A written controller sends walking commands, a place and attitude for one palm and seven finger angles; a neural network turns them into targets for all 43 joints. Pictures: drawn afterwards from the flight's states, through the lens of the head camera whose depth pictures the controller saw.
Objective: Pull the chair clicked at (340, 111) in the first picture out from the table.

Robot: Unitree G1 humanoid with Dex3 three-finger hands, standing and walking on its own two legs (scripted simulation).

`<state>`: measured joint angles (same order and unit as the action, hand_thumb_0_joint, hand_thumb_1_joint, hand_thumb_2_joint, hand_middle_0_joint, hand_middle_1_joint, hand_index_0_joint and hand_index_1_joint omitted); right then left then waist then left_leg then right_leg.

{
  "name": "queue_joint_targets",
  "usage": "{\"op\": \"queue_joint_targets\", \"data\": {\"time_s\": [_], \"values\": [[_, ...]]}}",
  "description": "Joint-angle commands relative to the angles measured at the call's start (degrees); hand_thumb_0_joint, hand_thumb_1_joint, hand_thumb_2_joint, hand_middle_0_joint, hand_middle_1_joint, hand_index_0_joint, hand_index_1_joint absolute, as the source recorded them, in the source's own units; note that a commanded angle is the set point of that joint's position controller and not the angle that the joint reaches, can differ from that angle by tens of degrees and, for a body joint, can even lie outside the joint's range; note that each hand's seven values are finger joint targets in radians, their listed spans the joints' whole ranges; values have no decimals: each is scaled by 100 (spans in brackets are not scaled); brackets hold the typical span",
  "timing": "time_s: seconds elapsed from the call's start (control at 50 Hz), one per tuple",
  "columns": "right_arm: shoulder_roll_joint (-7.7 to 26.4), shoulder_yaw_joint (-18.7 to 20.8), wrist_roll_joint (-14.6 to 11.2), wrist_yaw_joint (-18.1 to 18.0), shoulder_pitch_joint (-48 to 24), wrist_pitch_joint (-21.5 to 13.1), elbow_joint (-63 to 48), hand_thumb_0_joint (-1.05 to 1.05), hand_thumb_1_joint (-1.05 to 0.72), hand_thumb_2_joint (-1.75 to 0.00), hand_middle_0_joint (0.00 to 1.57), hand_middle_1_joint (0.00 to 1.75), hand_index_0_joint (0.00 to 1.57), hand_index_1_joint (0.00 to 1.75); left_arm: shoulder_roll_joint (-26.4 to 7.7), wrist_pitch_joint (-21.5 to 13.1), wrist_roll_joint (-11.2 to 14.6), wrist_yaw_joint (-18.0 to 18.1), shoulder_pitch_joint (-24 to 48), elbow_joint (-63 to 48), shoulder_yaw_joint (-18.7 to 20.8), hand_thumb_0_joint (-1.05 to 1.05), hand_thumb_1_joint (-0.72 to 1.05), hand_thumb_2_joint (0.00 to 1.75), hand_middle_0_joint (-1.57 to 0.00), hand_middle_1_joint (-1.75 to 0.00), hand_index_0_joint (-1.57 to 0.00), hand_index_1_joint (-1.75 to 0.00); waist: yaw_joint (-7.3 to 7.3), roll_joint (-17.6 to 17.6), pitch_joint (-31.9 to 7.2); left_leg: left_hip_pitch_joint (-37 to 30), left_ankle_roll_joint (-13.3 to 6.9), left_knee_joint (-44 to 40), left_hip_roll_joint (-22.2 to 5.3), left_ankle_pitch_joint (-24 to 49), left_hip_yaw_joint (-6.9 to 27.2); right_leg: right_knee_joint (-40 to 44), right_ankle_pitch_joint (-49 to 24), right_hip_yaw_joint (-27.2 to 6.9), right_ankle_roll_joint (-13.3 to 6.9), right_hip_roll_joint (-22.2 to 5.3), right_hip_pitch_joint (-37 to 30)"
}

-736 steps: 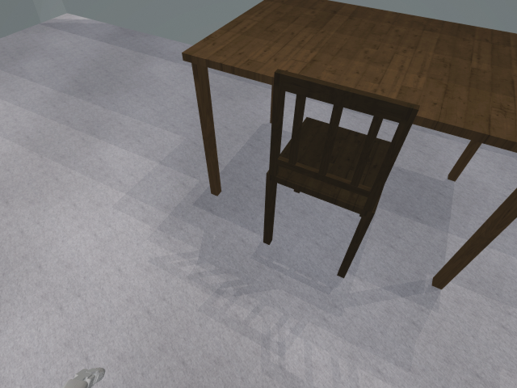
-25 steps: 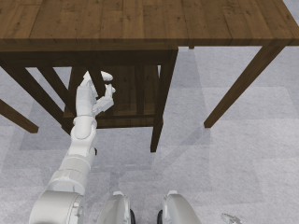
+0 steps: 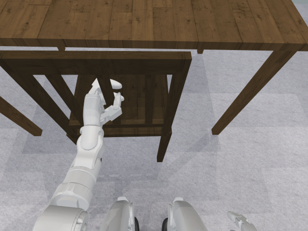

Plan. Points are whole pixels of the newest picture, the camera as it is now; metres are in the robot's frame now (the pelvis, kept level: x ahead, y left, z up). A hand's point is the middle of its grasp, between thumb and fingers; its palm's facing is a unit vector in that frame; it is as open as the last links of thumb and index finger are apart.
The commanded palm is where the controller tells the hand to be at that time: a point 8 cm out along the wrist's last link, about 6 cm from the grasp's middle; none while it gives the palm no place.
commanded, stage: step backward, pulling the chair out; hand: left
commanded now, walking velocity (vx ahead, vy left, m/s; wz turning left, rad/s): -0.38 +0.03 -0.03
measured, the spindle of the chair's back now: (110, 102) +0.45 +0.11 +0.00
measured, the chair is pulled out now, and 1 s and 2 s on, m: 0.03 0.15 0.27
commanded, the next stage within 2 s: none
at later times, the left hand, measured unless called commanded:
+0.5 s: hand (113, 115) +0.39 +0.10 +0.04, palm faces -0.10 -0.99 -0.12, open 5.2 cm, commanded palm +0.37 +0.15 +0.04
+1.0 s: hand (120, 149) +0.30 +0.07 +0.04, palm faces -0.11 -0.99 -0.12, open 5.3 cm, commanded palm +0.30 +0.13 +0.04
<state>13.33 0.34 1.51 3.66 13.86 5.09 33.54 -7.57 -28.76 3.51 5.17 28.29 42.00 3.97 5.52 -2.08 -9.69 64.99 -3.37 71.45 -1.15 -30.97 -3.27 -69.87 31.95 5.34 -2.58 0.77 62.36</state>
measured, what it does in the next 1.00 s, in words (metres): steps on the spot: left foot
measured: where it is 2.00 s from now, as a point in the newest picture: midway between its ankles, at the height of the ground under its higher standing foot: outside the picture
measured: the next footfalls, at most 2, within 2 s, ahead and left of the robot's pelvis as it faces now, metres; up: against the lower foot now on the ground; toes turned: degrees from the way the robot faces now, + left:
left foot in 0.98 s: -0.04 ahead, +0.17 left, +0.00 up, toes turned -2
left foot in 1.58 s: -0.16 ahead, +0.16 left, +0.00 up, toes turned +2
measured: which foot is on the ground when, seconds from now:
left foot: down 0.00-0.76, up 0.78-0.96, down 0.98-1.00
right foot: down 0.00-1.00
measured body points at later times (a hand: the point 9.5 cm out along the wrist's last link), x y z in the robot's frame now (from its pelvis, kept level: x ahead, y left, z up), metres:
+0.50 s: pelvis +0.00 +0.02 +0.09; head +0.10 +0.01 +0.53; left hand +0.39 +0.15 +0.05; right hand +0.04 -0.26 -0.03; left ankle +0.02 +0.09 -0.63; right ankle +0.01 -0.10 -0.63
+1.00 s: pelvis -0.07 +0.01 +0.10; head +0.03 -0.01 +0.54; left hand +0.30 +0.13 +0.06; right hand +0.02 -0.30 -0.02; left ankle -0.08 +0.17 -0.63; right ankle +0.01 -0.10 -0.63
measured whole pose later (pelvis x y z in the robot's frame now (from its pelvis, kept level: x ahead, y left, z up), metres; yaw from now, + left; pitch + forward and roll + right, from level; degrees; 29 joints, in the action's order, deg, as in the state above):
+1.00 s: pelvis -0.07 +0.01 +0.10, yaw +0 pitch +6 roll +0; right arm 19.9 2.5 -3.6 -7.0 10.1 0.4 42.2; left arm -4.9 -11.5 4.1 5.5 31.6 59.0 -1.3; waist 5.3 -2.1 6.5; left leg 20.6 1.5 31.4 -2.3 -16.5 2.8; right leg -29.9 7.7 2.8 -1.0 -0.6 28.4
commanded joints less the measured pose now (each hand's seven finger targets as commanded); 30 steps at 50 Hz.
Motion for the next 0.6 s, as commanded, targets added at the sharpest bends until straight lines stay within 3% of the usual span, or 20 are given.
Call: {"op": "queue_joint_targets", "data": {"time_s": [0.0, 0.02, 0.04, 0.08, 0.14, 0.22, 0.26, 0.3, 0.4, 0.5, 0.58], "values": [[825, 338, -403, -273, 851, 270, -846, 0, -90, -90, 20, 30, 20, 30, -1720, 268, -408, 192, 2852, -2120, 260, 0, 90, 90, -50, -145, -50, -145, -48, -91, -3786, -3435, 76, -1775, -105, 1983, 423, 2082, -2343, -1150, 214, -360, -3383], [728, 351, -492, -464, 913, 324, -967, 0, -90, -90, 20, 30, 20, 30, -1473, 590, -332, 263, 2887, -2325, 139, 0, 90, 90, -50, -145, -50, -145, 75, -351, -3531, -3839, 37, -2054, -58, 2145, 309, 2388, -3155, -1149, 252, -346, -3791], [705, 331, -511, -561, 939, 320, -962, 0, -90, -90, 20, 30, 20, 30, -1335, 774, -311, 280, 2630, -2283, 42, 0, 90, 90, -50, -145, -50, -145, 87, -313, -3395, -3888, 37, -2169, -63, 2351, 314, 2402, -3737, -1085, 300, -384, -3900], [712, 198, -529, -673, 640, 423, -821, 0, -90, -90, 20, 30, 20, 30, -1093, 1223, -312, 286, 1809, -1461, -141, 0, 90, 90, -50, -145, -50, -145, 13, -291, -2748, -3676, 66, -2440, -187, 2548, 500, 2459, -3993, -1064, 345, -459, -3765], [771, 158, -549, -830, 634, 465, -566, 0, -90, -90, 20, 30, 20, 30, -850, 1593, -301, 281, 1534, -467, -353, 0, 90, 90, -50, -145, -50, -145, 18, 472, -1864, -3660, 54, -2991, -416, 2662, 540, 2801, -4385, -957, 477, -562, -4068], [838, 174, -507, -971, 695, 346, -265, 0, -90, -90, 20, 30, 20, 30, -912, 1512, -246, 248, 2123, 261, -326, 0, 90, 90, -50, -145, -50, -145, -35, 119, -1614, -4446, 63, -3453, -715, 3734, 651, 3135, -4584, -928, 467, -578, -4070], [870, 214, -501, -1020, 686, 282, -140, 0, -90, -90, 20, 30, 20, 30, -1018, 1425, -249, 202, 2241, 459, -285, 0, 90, 90, -50, -145, -50, -145, -87, -378, -1493, -4831, 42, -3600, -855, 4296, 765, 3237, -4326, -927, 409, -551, -3969], [844, 232, -474, -1025, 706, 211, -20, 0, -90, -90, 20, 30, 20, 30, -896, 1379, -248, 127, 2084, 711, -360, 0, 90, 90, -50, -145, -50, -145, -107, -722, -1402, -5233, 26, -3736, -1012, 4864, 895, 3264, -3803, -880, 323, -486, -3842], [779, 264, -390, -1000, 547, 3, 14, 0, -90, -90, 20, 30, 20, 30, -760, 1262, -221, -12, 1850, 639, -419, 0, 90, 90, -50, -145, -50, -145, -166, -1039, -1318, -6006, -75, -4085, -1402, 5742, 1182, 3115, -1993, -786, 219, -336, -3618], [784, 289, -320, -953, 384, -159, 15, 0, -90, -90, 20, 30, 20, 30, -853, 1210, -233, -49, 1706, 424, -270, 0, 90, 90, -50, -145, -50, -145, -198, -668, -1149, -6083, -167, -4260, -1670, 5696, 1211, 3108, -1628, -804, 192, -353, -3855], [838, 295, -367, -1010, 359, -289, 117, 0, -90, -90, 20, 30, 20, 30, -1027, 1195, -224, -30, 1727, 455, -158, 0, 90, 90, -50, -145, -50, -145, -235, -187, -1032, -5320, -120, -4184, -1509, 4517, 952, 3487, -2893, -934, 171, -497, -4548]]}}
